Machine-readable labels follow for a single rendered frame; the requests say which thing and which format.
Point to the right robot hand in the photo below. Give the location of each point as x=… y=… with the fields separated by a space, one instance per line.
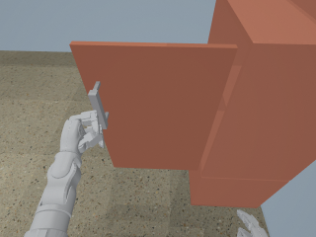
x=252 y=225

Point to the left robot hand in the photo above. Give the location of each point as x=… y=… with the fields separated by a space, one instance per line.
x=75 y=138

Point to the cupboard door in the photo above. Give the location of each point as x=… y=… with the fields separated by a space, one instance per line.
x=162 y=97

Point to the handle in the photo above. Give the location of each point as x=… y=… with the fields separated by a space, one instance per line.
x=97 y=105

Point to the robot left forearm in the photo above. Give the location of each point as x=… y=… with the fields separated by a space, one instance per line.
x=58 y=198

